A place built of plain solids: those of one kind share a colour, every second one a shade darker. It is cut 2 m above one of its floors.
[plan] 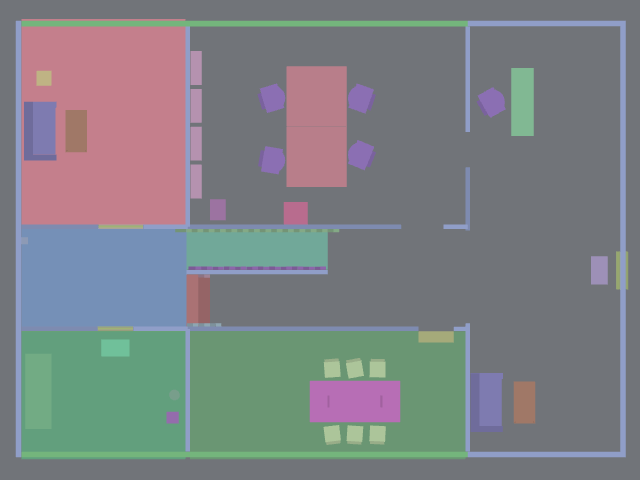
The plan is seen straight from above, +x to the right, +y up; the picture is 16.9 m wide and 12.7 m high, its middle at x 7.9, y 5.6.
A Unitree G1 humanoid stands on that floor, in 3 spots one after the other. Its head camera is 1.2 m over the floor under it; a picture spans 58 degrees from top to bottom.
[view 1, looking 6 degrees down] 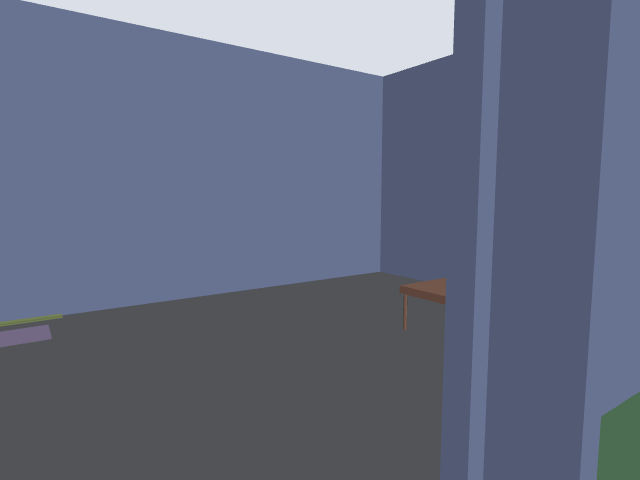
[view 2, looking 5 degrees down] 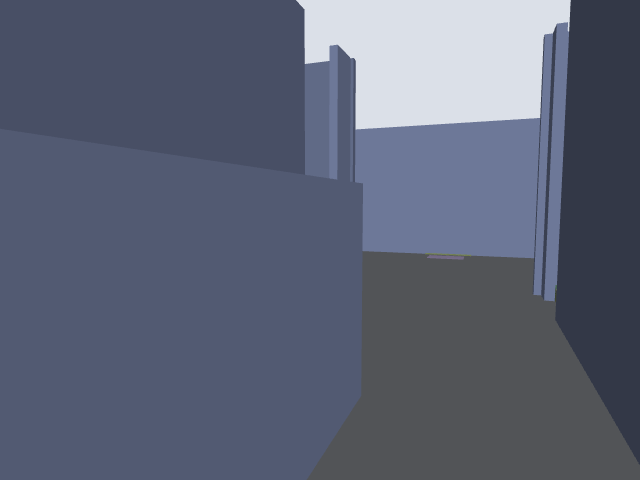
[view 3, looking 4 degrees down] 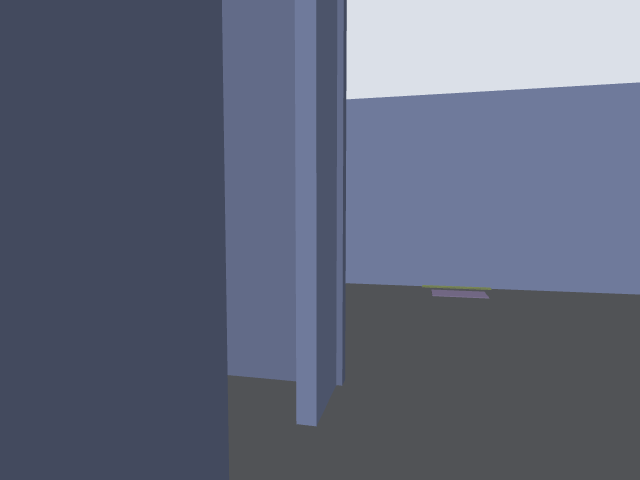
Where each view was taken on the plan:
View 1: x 10.91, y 4.60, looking -35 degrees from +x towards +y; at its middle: wall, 6.05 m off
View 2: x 5.59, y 4.00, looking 21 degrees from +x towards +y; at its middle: wall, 1.94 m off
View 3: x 8.91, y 5.35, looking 13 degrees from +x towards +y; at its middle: wall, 2.41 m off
